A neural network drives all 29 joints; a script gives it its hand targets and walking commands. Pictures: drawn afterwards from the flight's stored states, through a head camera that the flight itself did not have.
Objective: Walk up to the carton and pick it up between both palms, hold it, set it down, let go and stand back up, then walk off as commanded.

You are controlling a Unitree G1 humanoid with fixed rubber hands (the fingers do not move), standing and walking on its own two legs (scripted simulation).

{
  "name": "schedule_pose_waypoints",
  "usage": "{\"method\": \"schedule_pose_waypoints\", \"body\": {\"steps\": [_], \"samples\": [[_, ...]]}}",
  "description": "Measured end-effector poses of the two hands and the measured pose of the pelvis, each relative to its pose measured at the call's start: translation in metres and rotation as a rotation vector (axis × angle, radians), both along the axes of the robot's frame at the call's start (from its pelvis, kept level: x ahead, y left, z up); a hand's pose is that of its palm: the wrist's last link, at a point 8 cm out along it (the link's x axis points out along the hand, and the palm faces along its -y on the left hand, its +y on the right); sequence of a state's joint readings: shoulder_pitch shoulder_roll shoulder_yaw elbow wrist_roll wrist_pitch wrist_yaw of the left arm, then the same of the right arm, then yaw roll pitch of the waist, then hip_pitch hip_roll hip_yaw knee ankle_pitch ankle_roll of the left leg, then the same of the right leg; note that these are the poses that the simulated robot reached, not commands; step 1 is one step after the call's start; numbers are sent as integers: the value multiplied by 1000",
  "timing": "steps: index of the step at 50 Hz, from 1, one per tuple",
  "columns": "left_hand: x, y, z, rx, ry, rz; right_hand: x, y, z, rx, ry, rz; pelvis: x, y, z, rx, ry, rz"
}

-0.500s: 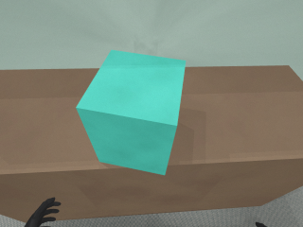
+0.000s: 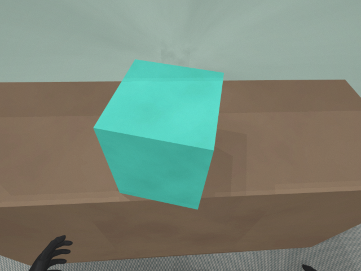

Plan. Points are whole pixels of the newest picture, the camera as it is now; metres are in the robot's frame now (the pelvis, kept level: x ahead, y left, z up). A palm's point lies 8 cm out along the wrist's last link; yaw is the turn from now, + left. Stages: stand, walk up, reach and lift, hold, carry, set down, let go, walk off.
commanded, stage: walk up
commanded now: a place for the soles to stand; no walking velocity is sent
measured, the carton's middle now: (167, 137) +0.39 +0.04 +0.07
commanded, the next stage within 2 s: reach and lift in 0.42 s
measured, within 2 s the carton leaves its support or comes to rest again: neither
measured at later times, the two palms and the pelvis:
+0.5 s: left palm out of the picture +0.13 +0.30 -0.09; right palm out of the picture +0.10 -0.31 -0.10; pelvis +0.00 -0.01 +0.00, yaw +0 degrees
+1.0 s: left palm (44, 266) +0.14 +0.28 -0.06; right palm out of the picture +0.11 -0.23 -0.05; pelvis -0.03 +0.01 +0.01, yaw +0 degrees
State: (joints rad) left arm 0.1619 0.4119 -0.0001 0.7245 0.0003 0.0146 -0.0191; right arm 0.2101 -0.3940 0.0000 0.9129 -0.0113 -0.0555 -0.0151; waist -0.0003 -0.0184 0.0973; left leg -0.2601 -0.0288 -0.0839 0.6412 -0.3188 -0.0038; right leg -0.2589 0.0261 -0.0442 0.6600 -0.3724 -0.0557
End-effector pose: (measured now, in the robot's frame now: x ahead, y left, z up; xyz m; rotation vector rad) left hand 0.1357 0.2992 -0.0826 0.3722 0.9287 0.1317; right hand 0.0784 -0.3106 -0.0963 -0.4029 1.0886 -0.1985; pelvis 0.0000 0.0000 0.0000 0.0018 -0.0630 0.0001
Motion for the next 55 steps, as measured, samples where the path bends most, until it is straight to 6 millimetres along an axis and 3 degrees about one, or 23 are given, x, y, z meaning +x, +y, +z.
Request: {"method": "schedule_pose_waypoints", "body": {"steps": [6,12,22,27,34,40,55], "samples": [[-2,-6,3,5,3,2,-2,-8,-1,2,20,-5,0,-7,2,7,1,2],[-2,3,5,20,3,4,1,-3,-5,3,9,6,0,0,-1,-1,3,3],[-4,-1,3,16,13,13,1,-5,-4,6,10,9,-1,-4,0,5,3,7],[-3,-5,-12,28,192,92,31,11,-1,64,-142,90,-2,-9,-4,18,-1,-6],[30,-33,2,-20,72,44,54,29,4,106,-252,107,-4,-14,-5,21,-4,-10],[36,-34,19,-40,-21,20,51,47,17,115,-335,75,-8,-9,1,12,-33,-10],[0,-14,34,-85,-128,-11,28,98,61,130,-469,42,-42,20,8,-25,-88,-14]]}}
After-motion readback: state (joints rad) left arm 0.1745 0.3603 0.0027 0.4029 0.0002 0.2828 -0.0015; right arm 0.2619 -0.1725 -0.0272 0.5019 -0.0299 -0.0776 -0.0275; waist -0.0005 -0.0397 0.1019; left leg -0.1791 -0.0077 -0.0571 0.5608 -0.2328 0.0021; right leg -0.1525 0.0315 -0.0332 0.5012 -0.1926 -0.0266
